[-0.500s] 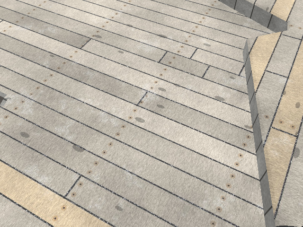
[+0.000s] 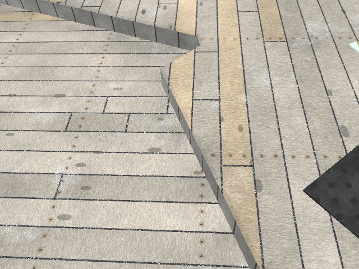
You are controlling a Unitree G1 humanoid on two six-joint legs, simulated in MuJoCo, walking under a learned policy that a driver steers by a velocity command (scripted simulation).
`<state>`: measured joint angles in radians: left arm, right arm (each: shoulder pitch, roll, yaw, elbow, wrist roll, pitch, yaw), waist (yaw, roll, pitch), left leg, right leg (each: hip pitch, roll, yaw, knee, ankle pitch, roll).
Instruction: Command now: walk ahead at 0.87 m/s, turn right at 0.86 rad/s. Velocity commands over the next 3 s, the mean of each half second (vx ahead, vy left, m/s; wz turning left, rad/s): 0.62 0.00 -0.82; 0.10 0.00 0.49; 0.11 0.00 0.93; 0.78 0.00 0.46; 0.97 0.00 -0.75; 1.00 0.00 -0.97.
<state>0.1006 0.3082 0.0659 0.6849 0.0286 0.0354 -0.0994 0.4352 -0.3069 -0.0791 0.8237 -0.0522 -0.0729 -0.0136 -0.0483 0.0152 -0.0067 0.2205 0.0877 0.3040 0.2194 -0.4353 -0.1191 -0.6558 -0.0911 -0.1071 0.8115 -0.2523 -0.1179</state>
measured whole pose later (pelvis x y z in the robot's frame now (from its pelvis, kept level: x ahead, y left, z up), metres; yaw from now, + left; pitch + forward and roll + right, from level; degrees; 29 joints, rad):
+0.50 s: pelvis +0.35 -0.10 +0.01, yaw -26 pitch +0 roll +0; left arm 0.35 0.33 0.09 0.78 -0.01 -0.02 0.02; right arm 0.11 -0.27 0.01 0.66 -0.03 -0.08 -0.02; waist 0.03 0.01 0.10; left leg -0.46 -0.01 0.01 0.50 0.05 0.04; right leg -0.20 0.23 0.18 1.10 -0.48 -0.02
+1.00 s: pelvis +0.37 -0.20 +0.06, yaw -7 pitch +0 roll +0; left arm 0.13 0.13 -0.01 0.55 0.03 0.01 0.05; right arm 0.28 -0.29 -0.11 0.68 0.03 0.06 -0.05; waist -0.05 0.03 0.01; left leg -0.62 -0.12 -0.20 1.17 -0.48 -0.08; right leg -0.60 -0.05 -0.09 1.20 -0.59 -0.04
